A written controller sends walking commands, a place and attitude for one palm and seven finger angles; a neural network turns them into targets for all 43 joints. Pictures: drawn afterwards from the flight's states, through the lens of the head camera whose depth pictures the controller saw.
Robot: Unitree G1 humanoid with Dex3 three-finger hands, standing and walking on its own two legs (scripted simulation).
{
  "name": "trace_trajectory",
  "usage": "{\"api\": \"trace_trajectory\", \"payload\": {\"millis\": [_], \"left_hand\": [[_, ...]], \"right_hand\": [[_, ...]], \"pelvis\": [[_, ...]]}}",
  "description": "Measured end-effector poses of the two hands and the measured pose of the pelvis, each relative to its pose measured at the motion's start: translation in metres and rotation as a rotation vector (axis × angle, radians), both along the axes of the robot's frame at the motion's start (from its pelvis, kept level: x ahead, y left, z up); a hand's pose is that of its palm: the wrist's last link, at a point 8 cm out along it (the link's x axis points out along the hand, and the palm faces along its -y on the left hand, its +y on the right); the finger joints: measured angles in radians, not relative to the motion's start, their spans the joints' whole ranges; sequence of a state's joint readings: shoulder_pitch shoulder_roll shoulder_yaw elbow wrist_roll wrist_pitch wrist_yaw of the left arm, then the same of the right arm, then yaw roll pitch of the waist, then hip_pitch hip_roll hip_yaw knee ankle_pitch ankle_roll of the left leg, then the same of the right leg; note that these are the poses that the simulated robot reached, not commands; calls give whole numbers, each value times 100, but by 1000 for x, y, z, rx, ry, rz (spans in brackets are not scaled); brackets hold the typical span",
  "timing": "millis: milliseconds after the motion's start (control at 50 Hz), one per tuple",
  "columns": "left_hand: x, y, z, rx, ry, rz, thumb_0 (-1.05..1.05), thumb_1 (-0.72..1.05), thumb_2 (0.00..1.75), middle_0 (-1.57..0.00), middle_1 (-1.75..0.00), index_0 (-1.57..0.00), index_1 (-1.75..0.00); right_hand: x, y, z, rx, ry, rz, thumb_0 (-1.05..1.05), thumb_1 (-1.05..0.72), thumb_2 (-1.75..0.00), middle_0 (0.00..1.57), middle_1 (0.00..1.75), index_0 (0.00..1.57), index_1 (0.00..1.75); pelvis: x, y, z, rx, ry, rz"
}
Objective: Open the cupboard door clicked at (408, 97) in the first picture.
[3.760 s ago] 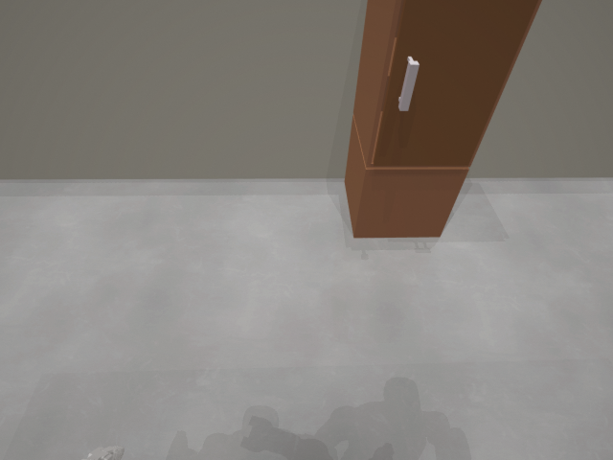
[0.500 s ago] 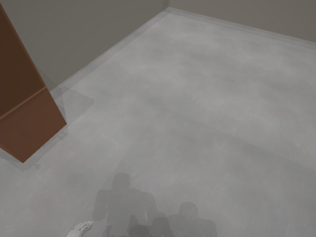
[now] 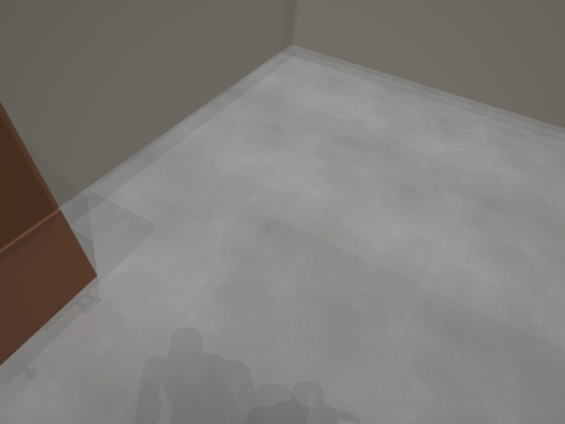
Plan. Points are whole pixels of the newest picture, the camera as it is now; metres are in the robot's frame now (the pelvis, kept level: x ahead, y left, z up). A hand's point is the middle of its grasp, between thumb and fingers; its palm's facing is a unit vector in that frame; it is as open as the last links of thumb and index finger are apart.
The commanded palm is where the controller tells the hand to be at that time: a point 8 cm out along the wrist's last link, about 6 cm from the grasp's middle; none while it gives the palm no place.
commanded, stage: walk to a spot facing it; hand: left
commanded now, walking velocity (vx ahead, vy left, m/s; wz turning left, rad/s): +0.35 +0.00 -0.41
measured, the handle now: out of the picture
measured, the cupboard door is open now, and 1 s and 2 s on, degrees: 0 0 0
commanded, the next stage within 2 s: turn to face it in 0.34 s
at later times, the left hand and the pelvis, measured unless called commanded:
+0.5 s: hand (250, 307) +0.38 +0.08 -0.18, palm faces -0.21 -0.96 -0.20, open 7.4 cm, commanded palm none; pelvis +0.22 -0.07 -0.03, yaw -12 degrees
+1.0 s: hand (227, 301) +0.39 +0.13 -0.20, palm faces +0.06 -0.98 -0.20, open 7.3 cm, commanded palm none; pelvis +0.34 -0.06 -0.02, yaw +2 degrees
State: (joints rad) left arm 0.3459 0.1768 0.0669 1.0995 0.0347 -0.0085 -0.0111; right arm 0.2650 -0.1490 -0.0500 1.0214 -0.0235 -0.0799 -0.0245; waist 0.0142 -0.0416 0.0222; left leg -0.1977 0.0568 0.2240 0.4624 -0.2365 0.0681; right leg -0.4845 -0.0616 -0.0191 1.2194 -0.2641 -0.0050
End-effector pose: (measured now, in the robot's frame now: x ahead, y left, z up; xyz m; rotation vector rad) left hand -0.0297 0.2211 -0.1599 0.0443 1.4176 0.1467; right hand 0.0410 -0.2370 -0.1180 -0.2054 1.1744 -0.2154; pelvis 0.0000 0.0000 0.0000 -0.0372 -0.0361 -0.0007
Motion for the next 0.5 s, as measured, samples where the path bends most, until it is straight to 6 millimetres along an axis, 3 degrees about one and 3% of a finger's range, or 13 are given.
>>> {"api": "trace_trajectory", "payload": {"millis": [160,300,420,460,500], "left_hand": [[120,7,8,23,-84,-75,1,92,90,-20,-30,-20,-30],[237,-15,11,41,-125,-217,1,92,90,-20,-30,-19,-30],[360,-67,5,46,-249,-341,1,91,90,-20,-30,-19,-30],[390,-83,2,52,-305,-350,1,91,90,-20,-30,-19,-30],[407,-94,5,56,-325,-341,1,91,90,-20,-30,-20,-30]], "right_hand": [[-48,18,-8,50,237,-161,0,-92,-90,20,30,19,30],[-57,43,-18,152,378,-292,1,-91,-90,20,30,19,30],[-36,41,-32,231,492,-379,1,-90,-90,20,30,20,30],[-15,27,-40,245,499,-394,1,-90,-90,20,30,20,30],[18,7,-44,228,454,-394,1,-90,-90,20,30,20,30]], "pelvis": [[63,2,3,25,13,-62],[124,-15,-5,36,20,-128],[185,-48,-24,33,30,-185],[204,-63,-31,45,26,-204],[219,-72,-28,47,14,-208]]}}
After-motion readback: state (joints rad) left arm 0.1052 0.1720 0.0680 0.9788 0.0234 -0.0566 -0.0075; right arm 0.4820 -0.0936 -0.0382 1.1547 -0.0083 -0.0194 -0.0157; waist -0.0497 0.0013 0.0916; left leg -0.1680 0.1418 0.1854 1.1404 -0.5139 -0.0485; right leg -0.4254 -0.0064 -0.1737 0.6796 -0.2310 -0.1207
